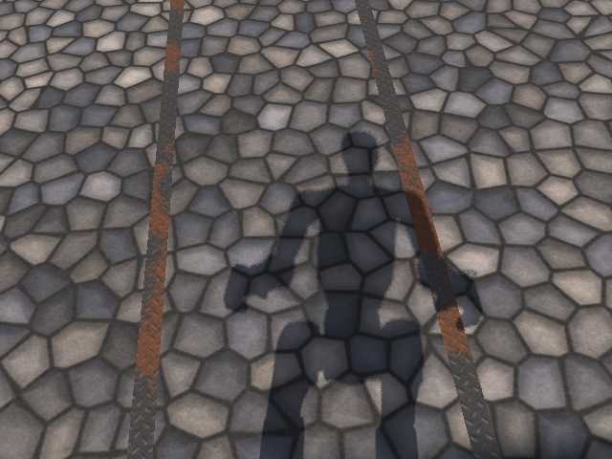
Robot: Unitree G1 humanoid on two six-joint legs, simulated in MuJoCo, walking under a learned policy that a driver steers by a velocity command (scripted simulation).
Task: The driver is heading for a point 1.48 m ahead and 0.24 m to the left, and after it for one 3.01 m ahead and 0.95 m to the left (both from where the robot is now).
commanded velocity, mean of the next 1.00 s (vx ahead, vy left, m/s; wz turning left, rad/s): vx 0.00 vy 0.00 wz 0.25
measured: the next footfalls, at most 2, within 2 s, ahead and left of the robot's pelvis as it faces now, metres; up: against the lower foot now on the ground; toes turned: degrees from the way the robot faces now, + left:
left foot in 0.36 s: +0.03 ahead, +0.13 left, +0.00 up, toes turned +2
right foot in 0.70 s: +0.06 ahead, -0.12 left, +0.00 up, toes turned +15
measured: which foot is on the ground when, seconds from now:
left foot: up 0.00-0.34, down 0.36-0.68, up 0.70-1.00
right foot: down 0.00-0.44, up 0.46-0.68, down 0.70-1.00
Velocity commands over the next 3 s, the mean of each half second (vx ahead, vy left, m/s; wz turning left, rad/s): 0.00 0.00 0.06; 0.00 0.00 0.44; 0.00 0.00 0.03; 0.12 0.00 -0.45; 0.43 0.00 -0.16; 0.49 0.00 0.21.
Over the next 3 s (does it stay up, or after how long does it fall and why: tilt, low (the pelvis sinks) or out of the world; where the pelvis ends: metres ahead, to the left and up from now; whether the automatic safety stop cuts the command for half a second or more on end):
stays up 0.53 -0.02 0.02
